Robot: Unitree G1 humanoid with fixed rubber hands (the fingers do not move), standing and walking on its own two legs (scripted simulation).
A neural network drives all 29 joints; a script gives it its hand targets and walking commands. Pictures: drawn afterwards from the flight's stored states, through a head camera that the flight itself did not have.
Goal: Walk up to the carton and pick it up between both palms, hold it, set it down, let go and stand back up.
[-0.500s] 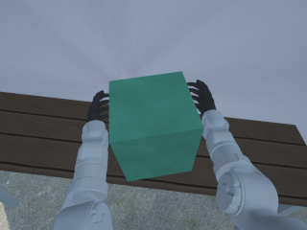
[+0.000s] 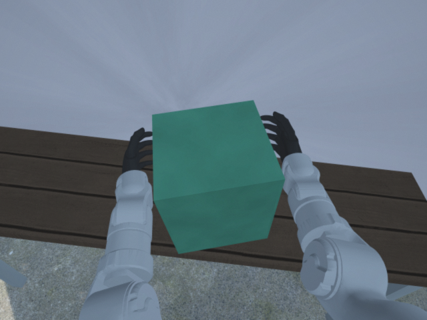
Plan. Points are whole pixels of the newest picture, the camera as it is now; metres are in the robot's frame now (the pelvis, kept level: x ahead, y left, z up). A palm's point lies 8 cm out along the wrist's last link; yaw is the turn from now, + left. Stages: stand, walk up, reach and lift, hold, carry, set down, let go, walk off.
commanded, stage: set down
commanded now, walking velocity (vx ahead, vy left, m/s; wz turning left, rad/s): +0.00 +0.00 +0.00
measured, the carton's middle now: (214, 181) +0.40 +0.04 +0.02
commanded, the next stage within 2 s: none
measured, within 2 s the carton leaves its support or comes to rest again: rests again in 0.94 s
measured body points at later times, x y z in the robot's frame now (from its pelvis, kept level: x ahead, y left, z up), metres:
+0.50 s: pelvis +0.00 +0.00 +0.00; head +0.03 +0.02 +0.45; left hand +0.38 +0.19 +0.08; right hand +0.45 -0.10 +0.11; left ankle +0.01 +0.15 -0.75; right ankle -0.03 -0.11 -0.75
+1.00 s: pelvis +0.01 +0.00 +0.00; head +0.04 +0.01 +0.45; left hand +0.39 +0.19 +0.06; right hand +0.45 -0.12 +0.08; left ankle +0.01 +0.15 -0.75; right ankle -0.03 -0.11 -0.75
